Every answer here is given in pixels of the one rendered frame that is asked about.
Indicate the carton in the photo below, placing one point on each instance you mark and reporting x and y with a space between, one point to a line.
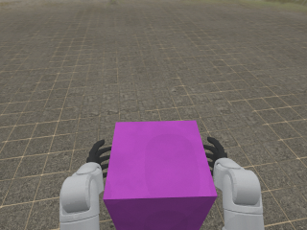
158 177

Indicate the right robot hand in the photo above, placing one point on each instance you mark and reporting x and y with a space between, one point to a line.
218 152

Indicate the robot left forearm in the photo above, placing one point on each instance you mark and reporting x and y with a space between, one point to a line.
79 205

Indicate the left robot hand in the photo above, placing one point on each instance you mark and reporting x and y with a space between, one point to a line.
95 153

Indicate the robot right forearm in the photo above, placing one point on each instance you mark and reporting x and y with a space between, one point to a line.
242 198

